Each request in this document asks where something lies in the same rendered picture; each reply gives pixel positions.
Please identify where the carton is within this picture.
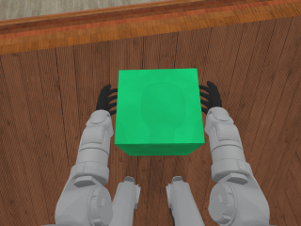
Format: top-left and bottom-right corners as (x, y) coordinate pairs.
(115, 68), (205, 156)

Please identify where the robot right upper arm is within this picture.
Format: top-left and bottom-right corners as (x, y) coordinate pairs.
(208, 181), (277, 226)

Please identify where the robot left upper arm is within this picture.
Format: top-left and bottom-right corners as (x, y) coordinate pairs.
(41, 185), (114, 226)

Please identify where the left robot forearm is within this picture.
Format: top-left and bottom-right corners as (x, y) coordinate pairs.
(55, 109), (114, 211)

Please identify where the right robot forearm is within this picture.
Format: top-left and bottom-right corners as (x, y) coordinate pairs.
(204, 106), (270, 219)

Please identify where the robot left hand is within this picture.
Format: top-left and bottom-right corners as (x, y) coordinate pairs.
(95, 84), (118, 116)

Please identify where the left robot shin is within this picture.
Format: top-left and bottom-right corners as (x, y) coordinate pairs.
(117, 176), (135, 189)

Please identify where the robot right hand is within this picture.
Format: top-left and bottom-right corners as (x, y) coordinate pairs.
(198, 81), (222, 115)

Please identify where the right robot thigh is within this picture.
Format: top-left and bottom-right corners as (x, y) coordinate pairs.
(166, 180), (205, 226)

